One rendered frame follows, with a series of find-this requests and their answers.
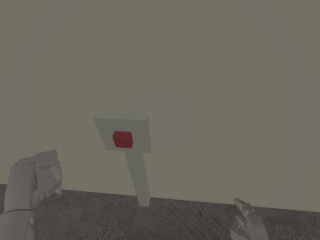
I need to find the left robot hand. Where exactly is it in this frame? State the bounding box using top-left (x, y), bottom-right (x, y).
top-left (3, 150), bottom-right (63, 213)

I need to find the right robot hand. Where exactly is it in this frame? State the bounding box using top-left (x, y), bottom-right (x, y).
top-left (230, 198), bottom-right (269, 240)

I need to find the left robot forearm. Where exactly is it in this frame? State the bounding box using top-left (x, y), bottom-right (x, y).
top-left (0, 209), bottom-right (36, 240)

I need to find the button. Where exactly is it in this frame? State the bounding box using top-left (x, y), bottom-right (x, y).
top-left (112, 131), bottom-right (133, 148)

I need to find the panel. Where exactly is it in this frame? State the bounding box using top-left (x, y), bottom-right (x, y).
top-left (93, 112), bottom-right (152, 207)

